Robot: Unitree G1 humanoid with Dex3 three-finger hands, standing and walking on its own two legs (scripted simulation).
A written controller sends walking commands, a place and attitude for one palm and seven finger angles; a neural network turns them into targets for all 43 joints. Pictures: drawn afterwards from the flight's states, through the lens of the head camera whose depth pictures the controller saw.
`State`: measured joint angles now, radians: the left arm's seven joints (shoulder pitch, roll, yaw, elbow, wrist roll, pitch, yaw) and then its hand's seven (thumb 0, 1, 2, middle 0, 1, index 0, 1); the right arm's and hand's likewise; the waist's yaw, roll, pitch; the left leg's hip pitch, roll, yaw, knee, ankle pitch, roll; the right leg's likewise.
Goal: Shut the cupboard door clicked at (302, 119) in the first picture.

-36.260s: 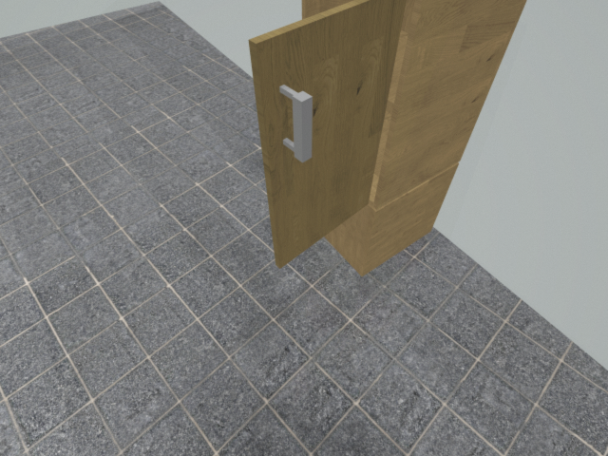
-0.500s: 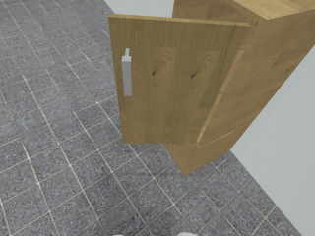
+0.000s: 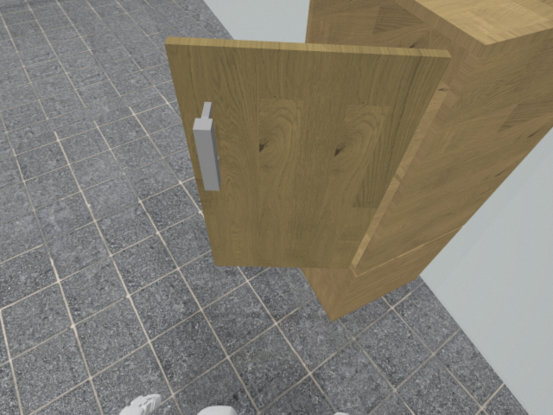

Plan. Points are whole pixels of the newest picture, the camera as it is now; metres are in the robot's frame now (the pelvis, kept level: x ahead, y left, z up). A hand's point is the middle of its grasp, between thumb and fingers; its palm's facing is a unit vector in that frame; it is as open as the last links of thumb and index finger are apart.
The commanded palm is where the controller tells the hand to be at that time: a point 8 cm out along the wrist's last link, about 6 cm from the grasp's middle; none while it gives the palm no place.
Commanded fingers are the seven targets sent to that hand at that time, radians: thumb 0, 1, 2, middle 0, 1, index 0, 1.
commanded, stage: come to a stop and stand still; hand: left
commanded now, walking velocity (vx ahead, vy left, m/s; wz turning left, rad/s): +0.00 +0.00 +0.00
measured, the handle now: (210, 147) +0.46 +0.13 +0.11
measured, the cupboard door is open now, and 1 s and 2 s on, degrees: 64 64 64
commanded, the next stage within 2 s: look again from close up in 0.60 s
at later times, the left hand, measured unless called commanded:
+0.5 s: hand out of the picture -0.01 +0.25 -0.16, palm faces -0.03 -0.97 -0.25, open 7.4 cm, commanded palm none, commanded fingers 0.00 0.90 0.90 -0.20 -0.30 -0.20 -0.30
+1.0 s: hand out of the picture -0.02 +0.21 -0.16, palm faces -0.05 -0.98 -0.20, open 7.3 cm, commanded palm none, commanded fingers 0.00 0.90 0.90 -0.20 -0.30 -0.20 -0.30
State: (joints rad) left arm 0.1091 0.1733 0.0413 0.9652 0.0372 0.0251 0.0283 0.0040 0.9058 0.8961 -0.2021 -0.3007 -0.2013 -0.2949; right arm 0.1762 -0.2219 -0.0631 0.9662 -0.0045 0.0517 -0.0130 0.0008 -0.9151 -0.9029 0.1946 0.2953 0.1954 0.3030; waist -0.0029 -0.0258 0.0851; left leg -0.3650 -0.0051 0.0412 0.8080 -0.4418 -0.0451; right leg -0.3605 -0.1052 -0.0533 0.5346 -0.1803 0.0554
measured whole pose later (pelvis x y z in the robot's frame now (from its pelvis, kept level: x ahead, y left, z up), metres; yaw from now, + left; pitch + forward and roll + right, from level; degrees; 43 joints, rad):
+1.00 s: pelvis -0.02 +0.05 +0.01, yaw -3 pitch -1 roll +1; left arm 0.30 0.14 -0.02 1.10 0.02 0.00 0.04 0.01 0.92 0.90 -0.20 -0.30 -0.20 -0.29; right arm 0.32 -0.15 0.00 1.10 -0.01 -0.02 -0.02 0.00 -0.91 -0.90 0.20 0.30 0.20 0.30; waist -0.01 0.01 0.00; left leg -0.17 -0.07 0.14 0.36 -0.18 0.10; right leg -0.23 -0.02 -0.01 0.44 -0.20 0.00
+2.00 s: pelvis +0.02 -0.05 +0.00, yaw +1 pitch +0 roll -1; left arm 0.36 0.12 0.04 1.03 0.04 0.04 0.03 0.00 0.91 0.90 -0.20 -0.30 -0.20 -0.29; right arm 0.24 -0.12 -0.04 1.08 -0.01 0.01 -0.08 0.00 -0.91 -0.90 0.20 0.30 0.20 0.30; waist 0.03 -0.04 0.04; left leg -0.34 0.03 0.08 0.76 -0.43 0.03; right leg -0.18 0.15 -0.13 0.46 -0.30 -0.15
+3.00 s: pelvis +0.03 -0.09 +0.01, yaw +2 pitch +0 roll -1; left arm 0.31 0.12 -0.02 1.11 0.02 -0.03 0.04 0.01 0.91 0.90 -0.20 -0.30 -0.20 -0.29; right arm 0.30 -0.15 -0.01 1.07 -0.01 -0.01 -0.02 0.00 -0.92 -0.90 0.20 0.30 0.20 0.30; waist -0.02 0.03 0.03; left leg -0.27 0.05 0.04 0.55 -0.28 -0.01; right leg -0.20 0.00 -0.01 0.50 -0.30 0.01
